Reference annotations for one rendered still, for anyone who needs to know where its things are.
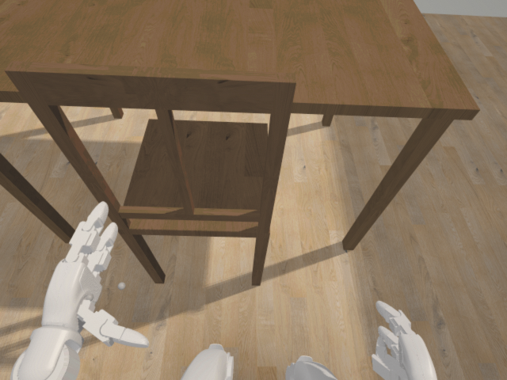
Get left robot hand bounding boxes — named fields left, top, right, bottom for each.
left=41, top=201, right=149, bottom=348

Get robot right thigh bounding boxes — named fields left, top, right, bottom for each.
left=285, top=360, right=337, bottom=380

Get robot thigh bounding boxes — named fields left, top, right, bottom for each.
left=181, top=349, right=234, bottom=380
left=285, top=360, right=337, bottom=380

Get left robot forearm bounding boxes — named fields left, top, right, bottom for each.
left=10, top=325, right=84, bottom=380

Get table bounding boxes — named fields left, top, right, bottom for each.
left=0, top=0, right=480, bottom=250

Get right robot hand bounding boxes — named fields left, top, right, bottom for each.
left=372, top=301, right=437, bottom=380

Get robot left thigh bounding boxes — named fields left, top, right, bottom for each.
left=181, top=349, right=234, bottom=380

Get chair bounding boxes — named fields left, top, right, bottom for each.
left=4, top=61, right=296, bottom=286

